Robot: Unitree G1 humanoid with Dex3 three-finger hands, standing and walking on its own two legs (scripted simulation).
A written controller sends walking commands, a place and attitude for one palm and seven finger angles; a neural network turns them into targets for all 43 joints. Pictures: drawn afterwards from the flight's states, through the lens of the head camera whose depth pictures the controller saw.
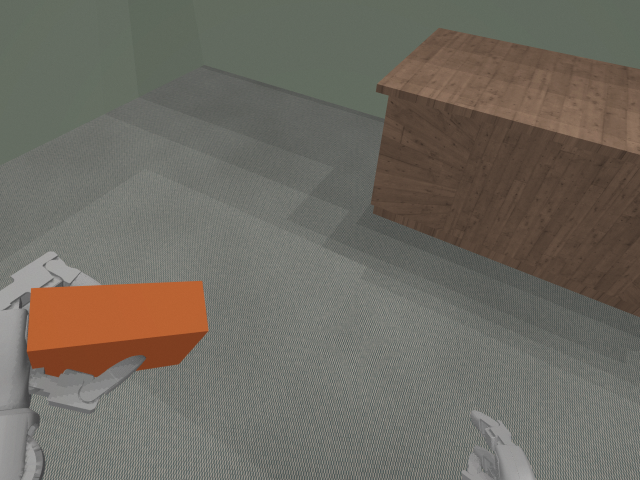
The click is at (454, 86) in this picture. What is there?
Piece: table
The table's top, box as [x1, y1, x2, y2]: [376, 28, 639, 164]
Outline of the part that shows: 377,83 376,91 639,164 639,69 438,28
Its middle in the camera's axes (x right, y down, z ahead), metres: +0.98 -0.48 +1.34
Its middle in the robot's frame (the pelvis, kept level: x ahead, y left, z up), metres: +1.37 -0.91 -0.12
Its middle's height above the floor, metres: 0.65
